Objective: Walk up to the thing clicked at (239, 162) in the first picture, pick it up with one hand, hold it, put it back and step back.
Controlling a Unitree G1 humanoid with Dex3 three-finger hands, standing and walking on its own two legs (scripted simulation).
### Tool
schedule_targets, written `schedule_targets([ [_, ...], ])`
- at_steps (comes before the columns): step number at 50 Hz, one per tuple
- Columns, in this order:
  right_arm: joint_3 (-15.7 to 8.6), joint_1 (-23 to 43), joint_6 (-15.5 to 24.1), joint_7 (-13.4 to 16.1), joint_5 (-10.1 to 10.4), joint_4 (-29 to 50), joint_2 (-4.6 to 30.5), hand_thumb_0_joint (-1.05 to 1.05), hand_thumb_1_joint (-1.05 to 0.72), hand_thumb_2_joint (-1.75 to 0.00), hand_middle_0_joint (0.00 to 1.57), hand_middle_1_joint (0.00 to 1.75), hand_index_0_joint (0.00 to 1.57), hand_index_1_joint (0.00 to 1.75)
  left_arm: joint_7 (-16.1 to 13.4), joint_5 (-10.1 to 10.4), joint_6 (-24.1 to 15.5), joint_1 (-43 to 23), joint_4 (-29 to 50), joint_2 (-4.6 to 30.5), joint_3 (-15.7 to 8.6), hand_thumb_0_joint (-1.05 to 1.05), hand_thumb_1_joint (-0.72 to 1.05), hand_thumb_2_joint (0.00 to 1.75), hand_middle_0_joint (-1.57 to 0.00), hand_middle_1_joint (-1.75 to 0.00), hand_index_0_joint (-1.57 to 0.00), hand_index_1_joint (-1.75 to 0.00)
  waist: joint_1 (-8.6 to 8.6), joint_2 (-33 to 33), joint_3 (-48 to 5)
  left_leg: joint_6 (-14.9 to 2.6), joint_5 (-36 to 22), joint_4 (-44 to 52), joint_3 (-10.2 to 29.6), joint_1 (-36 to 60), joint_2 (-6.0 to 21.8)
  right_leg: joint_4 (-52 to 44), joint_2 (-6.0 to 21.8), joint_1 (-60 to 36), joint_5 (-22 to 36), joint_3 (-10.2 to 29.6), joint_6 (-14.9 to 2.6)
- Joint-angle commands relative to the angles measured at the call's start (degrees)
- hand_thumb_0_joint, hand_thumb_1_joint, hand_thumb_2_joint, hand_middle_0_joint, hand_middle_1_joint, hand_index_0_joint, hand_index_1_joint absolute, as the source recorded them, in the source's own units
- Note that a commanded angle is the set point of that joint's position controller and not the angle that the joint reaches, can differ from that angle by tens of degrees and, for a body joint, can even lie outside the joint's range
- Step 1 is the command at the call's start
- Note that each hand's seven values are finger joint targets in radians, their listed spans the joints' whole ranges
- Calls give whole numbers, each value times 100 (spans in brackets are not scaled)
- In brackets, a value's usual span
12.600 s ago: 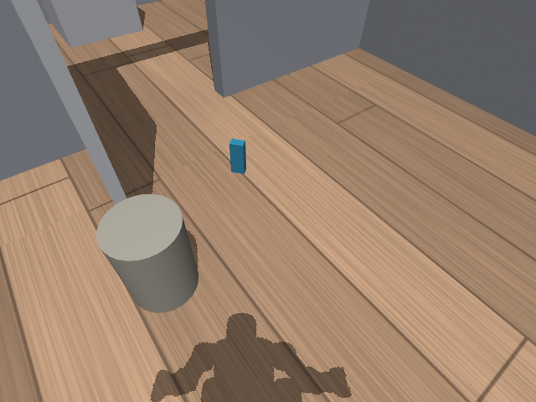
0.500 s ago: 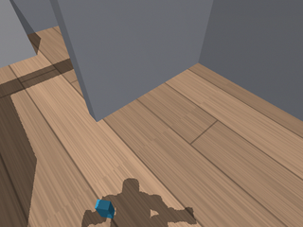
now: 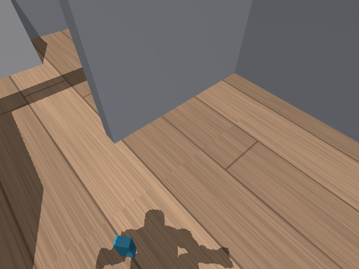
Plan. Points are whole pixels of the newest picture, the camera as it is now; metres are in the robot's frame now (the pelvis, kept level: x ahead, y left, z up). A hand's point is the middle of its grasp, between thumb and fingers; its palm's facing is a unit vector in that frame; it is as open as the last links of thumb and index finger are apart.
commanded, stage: stand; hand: left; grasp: from the side
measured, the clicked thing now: (125, 247) +0.34 +0.25 -0.69
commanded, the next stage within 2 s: go down in 0.42 s
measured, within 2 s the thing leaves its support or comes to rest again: neither
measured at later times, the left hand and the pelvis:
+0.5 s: hand out of the picture +0.07 +0.26 -0.16, palm faces -0.01 -0.94 -0.34, open 7.4 cm; pelvis +0.01 +0.00 +0.00, yaw +0 degrees
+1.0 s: hand out of the picture +0.17 +0.29 -0.19, palm faces +0.07 -0.94 -0.33, open 15.6 cm; pelvis +0.00 +0.02 -0.05, yaw -2 degrees
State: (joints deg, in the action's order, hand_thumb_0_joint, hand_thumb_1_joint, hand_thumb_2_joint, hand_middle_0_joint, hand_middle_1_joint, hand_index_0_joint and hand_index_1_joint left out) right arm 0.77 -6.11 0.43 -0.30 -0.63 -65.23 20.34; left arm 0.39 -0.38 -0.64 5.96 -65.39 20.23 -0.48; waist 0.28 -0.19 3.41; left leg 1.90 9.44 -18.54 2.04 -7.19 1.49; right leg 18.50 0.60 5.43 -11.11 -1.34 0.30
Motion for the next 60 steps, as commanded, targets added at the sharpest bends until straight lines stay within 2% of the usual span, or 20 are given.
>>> schedule_targets([
  [1, -260, 256, 123, 76, 17, 345, 1221, 0, -90, -90, 20, 30, 20, 30, -71, -10, -114, -185, 353, 1245, -205, 0, 90, 90, -20, -30, -20, -30, -7, 3, -524, -244, -874, 215, 379, 127, 587, -315, 698, -33, 825, 526, -109],
  [25, -262, 227, 109, 68, 18, 420, 1203, 0, -90, -90, 20, 30, 20, 30, -79, -12, -115, -140, 380, 1260, -211, 0, 90, 90, -20, -30, -20, -30, -30, -1, -466, -263, -854, 222, 381, 132, 582, -333, 696, -17, 783, 514, -114],
  [26, -263, 214, 108, 74, 10, 412, 1203, 0, -91, -91, 21, 30, 21, 30, -80, -6, -111, -167, 393, 1258, -217, 0, 82, 82, -28, -22, -28, -22, -31, 4, -488, -255, -850, 209, 377, 140, 578, -315, 703, -36, 786, 522, -122],
  [27, -40, 128, 404, 191, 400, 2007, 248, 0, -95, -91, 20, 30, 20, 30, -148, 299, -652, -2178, 2403, 320, -238, 0, 74, 74, -20, -14, -20, -14, -721, -240, -143, -226, 70, -163, -446, -465, -199, 93, -10, 1331, 415, 87, -54],
  [28, -121, -109, 406, 260, 391, 1749, 468, 0, -93, -91, 20, 30, 20, 30, -217, 291, -658, -2903, 2381, 752, -418, 0, 66, 66, -12, -6, -12, -6, -531, -72, -442, -241, 176, -260, -400, -428, -218, 149, 3, 1047, 245, 21, -30],
  [29, -140, -352, 338, 283, 370, 1547, 555, 0, -94, -91, 20, 30, 20, 30, -246, 199, -376, -1629, 955, 979, -666, 0, 58, 58, -4, 0, -4, 0, -463, 186, -241, -254, 353, -395, -414, -672, -258, 200, -66, 1152, -28, -33, -60],
  [30, -233, -387, 287, 283, 374, 1716, 581, 0, -94, -91, 20, 30, 20, 30, -180, 146, -288, -1174, 666, 1108, -827, 0, 50, 50, 0, -4, -2, -3, -249, 261, -273, -253, 213, -592, -416, -916, -201, 387, -79, 1207, -24, -86, -68],
  [31, -314, -492, 290, 314, 323, 1849, 581, 0, -94, -91, 20, 30, 20, 30, -131, 49, -271, -1373, 821, 1165, -837, 0, 42, 42, -1, -3, -3, -2, -271, 296, -649, -271, 54, -776, -406, -916, -215, 565, -77, 1245, 131, -58, -73],
  [32, -417, -578, 335, 364, 301, 1921, 595, 0, -94, -91, 20, 30, 20, 30, -105, -37, -345, -1749, 1194, 1586, -1069, 0, 34, 34, -1, -5, -3, -3, -176, 136, -1174, -255, -169, -913, -373, -876, -195, 761, -42, 1128, 432, -22, -56],
  [35, -550, -837, 369, 275, 152, 2183, 497, 0, -91, -90, 20, 30, 20, 30, 67, -329, -110, -503, 461, 1373, -1357, 0, 16, 16, -2, -4, -4, -3, 12, 111, -1663, -243, -554, -1498, -340, -1429, -272, 1338, -15, 1178, 820, 10, -68],
  [37, -610, -821, 389, 255, 155, 2459, 458, 0, -89, -90, 20, 30, 20, 30, 82, -362, 8, -389, 1007, 1401, -1555, 0, 5, 13, -4, -5, -5, -3, 172, -262, -2036, -200, -738, -1579, -367, -1378, -299, 1503, -30, 1101, 943, 48, -105],
  [41, -568, -543, 420, 192, 185, 2957, 426, 0, -88, -89, 20, 30, 20, 30, 132, -364, 376, -657, 1196, 1213, -1521, 0, -14, 11, -4, -6, -5, -5, 12, -164, -1433, -157, -323, -1952, -269, -2012, -178, 1798, -138, 1894, 299, -52, -150],
  [44, -594, -617, 493, 160, 204, 3221, 385, 0, -86, -89, 20, 30, 20, 30, 233, -294, 434, -414, 1791, 1300, -1719, 0, -34, 7, -6, -6, -6, -6, 28, -187, -1703, -182, -108, -2345, -219, -2328, -143, 2223, -150, 2257, 18, -71, -155],
  [45, -617, -666, 516, 172, 200, 3347, 409, 0, -84, -88, 20, 30, 20, 30, 263, -290, 491, 71, 1679, 1243, -1809, 0, -37, 6, -5, -6, -6, -6, 33, -109, -1851, -198, -220, -2461, -226, -2369, -139, 2338, -148, 2248, 145, -72, -147],
  [46, -636, -743, 554, 163, 193, 3390, 373, 0, -84, -88, 20, 30, 20, 30, 344, -242, 455, -190, 2291, 1073, -1635, 0, -41, 6, -6, -7, -6, -7, -55, -124, -1960, -204, -321, -2605, -226, -2392, -115, 2495, -152, 2399, 254, -62, -139],
  [47, -662, -761, 587, 176, 197, 3482, 416, 0, -85, -88, 20, 30, 20, 30, 372, -238, 481, -60, 2504, 1235, -1757, 0, -44, 4, -7, -6, -7, -6, -30, -279, -2207, -184, -589, -2694, -186, -2285, -78, 2656, -157, 2421, 413, -94, -150],
  [51, -656, -798, 709, 240, 185, 3591, 346, 0, -83, -88, 20, 30, 20, 30, 410, -183, 554, -244, 3493, 1196, -1735, 0, -50, 2, -7, -5, -7, -5, -161, -444, -2232, -162, -463, -3001, -90, -2428, 9, 3020, -159, 3024, 149, -96, -150],
  [57, -627, -788, 803, 329, 168, 3848, 365, 0, -83, -88, 20, 30, 20, 30, 400, -167, 954, 560, 4229, 1245, -1859, 0, -52, 0, -7, -2, -7, -2, -178, -554, -2228, -149, -219, -3184, -9, -2668, 50, 3271, -166, 3275, -145, -125, -136],
  [59, -584, -778, 834, 377, 155, 3890, 309, 0, -84, -88, 20, 30, 20, 30, 344, -163, 1062, 682, 4491, 1394, -2049, 0, -50, 0, -7, -1, -7, -1, -154, -553, -2257, -177, -121, -3328, -68, -2786, 12, 3293, -141, 3282, -78, -94, -128],
  [60, -553, -702, 853, 381, 160, 3978, 273, 0, -85, -88, 20, 30, 20, 30, 366, -128, 1139, 788, 4364, 1106, -1876, 0, -53, 0, -7, -2, -8, -2, -242, -437, -2116, -181, 15, -3370, -49, -2935, 16, 3322, -144, 3417, -194, -105, -119],
])
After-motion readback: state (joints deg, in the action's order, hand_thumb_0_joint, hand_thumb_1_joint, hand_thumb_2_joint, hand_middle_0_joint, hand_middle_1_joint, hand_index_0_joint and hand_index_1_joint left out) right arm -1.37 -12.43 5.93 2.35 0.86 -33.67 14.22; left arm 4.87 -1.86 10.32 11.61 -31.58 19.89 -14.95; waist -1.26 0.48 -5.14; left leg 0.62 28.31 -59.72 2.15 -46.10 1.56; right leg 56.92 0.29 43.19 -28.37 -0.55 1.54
